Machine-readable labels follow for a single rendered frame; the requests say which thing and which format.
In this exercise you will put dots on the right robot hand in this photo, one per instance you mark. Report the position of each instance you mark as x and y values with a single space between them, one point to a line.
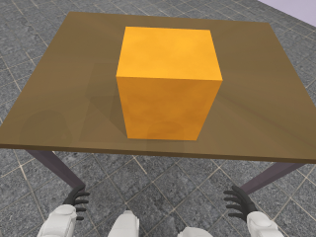
246 205

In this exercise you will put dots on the robot left thigh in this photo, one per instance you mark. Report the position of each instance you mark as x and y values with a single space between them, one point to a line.
127 225

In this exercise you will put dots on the robot thigh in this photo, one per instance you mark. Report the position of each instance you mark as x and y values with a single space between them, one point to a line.
194 232
127 225

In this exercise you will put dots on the robot right thigh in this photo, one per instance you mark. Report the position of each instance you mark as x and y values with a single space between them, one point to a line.
194 232

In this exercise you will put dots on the table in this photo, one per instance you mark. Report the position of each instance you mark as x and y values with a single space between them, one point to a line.
71 103

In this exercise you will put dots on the carton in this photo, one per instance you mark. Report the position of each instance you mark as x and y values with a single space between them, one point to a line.
167 81

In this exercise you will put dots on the robot right forearm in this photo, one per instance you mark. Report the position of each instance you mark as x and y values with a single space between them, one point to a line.
259 225

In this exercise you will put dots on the left robot hand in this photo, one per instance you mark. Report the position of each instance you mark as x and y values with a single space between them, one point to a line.
72 199

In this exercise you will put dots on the robot left forearm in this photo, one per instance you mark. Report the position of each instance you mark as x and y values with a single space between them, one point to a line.
60 223

